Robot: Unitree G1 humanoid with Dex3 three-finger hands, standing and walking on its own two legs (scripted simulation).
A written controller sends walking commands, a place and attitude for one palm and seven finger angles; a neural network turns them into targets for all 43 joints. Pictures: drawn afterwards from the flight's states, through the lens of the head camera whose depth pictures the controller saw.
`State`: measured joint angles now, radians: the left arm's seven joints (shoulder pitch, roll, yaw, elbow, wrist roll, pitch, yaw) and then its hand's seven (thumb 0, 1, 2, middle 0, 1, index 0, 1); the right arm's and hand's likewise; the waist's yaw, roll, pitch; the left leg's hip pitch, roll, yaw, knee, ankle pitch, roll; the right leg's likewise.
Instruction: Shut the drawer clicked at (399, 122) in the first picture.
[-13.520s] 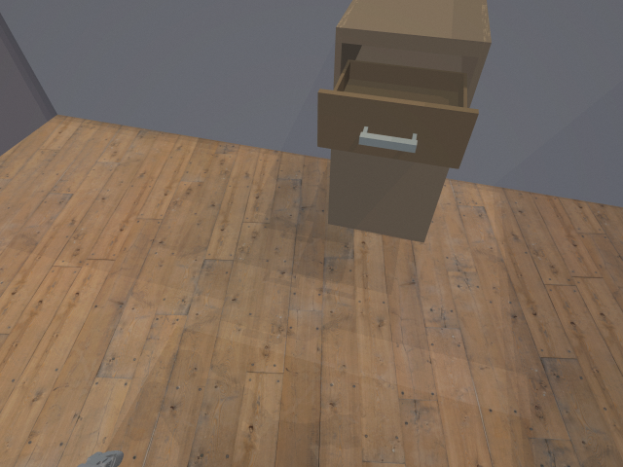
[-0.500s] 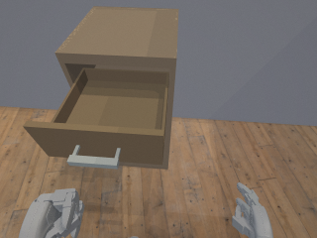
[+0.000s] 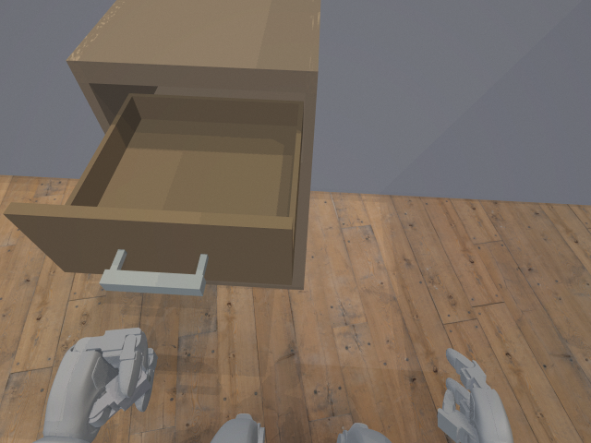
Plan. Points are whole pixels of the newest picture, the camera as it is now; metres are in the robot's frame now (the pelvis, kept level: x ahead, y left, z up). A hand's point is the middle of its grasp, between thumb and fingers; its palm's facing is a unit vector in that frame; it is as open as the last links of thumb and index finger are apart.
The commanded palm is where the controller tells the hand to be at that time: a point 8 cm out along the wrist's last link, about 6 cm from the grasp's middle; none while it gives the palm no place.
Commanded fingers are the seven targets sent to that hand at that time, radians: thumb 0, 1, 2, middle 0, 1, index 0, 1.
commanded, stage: bring the fist close to the handle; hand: left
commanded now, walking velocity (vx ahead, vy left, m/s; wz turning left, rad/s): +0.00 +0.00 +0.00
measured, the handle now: (158, 270) +0.34 +0.22 +0.01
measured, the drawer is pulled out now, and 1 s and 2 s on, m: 0.29 0.29 0.22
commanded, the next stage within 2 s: push the drawer shut in 0.82 s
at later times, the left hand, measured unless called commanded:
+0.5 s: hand (167, 351) +0.23 +0.18 +0.01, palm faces -0.02 -1.00 -0.05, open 3.3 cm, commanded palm +0.21 +0.24 +0.01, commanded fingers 0.00 0.90 0.90 -1.40 -1.60 -1.40 -1.60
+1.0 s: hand (165, 352) +0.23 +0.18 +0.01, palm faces -0.03 -1.00 -0.04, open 3.3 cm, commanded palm +0.22 +0.24 +0.01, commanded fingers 0.00 0.90 0.90 -1.40 -1.60 -1.40 -1.60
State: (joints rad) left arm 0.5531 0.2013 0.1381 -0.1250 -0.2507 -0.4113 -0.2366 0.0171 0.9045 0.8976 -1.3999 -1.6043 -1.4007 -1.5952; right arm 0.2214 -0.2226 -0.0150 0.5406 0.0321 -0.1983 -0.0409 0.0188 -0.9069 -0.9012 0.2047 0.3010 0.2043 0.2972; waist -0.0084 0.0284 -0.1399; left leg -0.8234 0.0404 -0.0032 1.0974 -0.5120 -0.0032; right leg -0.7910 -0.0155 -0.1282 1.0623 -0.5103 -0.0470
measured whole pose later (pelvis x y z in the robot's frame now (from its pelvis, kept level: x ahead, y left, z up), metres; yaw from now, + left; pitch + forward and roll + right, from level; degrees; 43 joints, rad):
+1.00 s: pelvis +0.00 +0.01 -0.03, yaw -1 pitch +20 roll -2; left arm 0.38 0.21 0.10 -0.04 -0.23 -0.43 -0.20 0.02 0.91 0.90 -1.40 -1.60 -1.40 -1.60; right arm 0.20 -0.24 0.00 0.50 0.02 -0.13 -0.02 0.02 -0.91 -0.90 0.21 0.30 0.20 0.30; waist -0.02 0.03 -0.18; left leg -1.03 0.04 0.00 1.26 -0.57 0.02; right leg -1.00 -0.03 -0.12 1.21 -0.56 -0.03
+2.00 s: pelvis -0.03 +0.01 -0.03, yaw +0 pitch +20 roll -2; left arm -0.29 0.27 0.15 0.53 -0.18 -0.40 -0.16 -0.04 0.81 0.98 -1.40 -1.60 -1.40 -1.60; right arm 0.21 -0.26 0.04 0.61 0.02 -0.10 -0.04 0.01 -0.91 -0.90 0.21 0.30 0.21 0.30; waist -0.04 0.02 -0.14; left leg -1.07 0.03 0.00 1.23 -0.50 0.02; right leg -1.03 -0.03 -0.12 1.19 -0.50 -0.03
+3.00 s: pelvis -0.03 +0.01 -0.04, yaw -2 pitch +24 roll -3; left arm -0.79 0.42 0.33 1.09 -0.10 -0.50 -0.19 0.00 0.79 0.95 -1.40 -1.60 -1.40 -1.60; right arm 0.29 -0.27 0.04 0.65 -0.01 0.01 -0.01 0.01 -0.91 -0.90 0.21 0.30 0.21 0.30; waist -0.14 0.02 -0.13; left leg -1.17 0.05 0.00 1.25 -0.51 0.02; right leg -1.13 -0.01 -0.11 1.19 -0.49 -0.03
